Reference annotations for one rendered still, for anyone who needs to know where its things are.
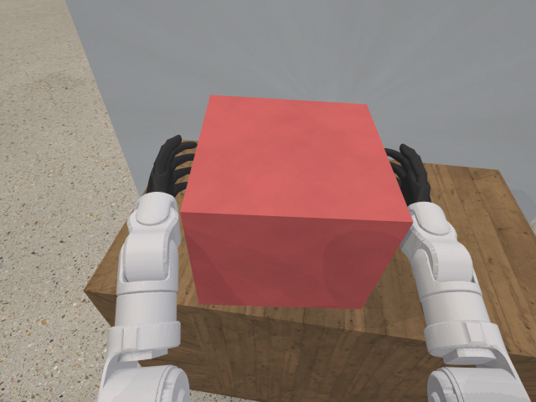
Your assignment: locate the right robot upper arm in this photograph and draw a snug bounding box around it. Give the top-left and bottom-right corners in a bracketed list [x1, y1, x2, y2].
[427, 367, 528, 402]

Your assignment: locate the left robot forearm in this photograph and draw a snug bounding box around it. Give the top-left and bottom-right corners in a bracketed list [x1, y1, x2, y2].
[96, 192, 181, 402]

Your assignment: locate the robot left hand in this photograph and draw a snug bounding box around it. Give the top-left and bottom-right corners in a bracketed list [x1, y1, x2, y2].
[146, 135, 198, 198]

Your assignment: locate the left robot upper arm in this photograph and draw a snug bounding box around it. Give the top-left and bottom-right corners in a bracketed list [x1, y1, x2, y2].
[99, 365, 190, 402]

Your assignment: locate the robot right hand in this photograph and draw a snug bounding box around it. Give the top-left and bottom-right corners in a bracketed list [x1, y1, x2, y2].
[384, 144, 431, 207]

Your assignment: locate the carton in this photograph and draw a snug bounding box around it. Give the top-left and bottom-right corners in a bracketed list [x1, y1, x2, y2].
[180, 95, 414, 309]

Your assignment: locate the right robot forearm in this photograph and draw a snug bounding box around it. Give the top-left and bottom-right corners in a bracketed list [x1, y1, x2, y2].
[399, 202, 531, 402]

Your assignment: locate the pedestal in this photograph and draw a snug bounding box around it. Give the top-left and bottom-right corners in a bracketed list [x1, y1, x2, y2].
[83, 140, 536, 402]

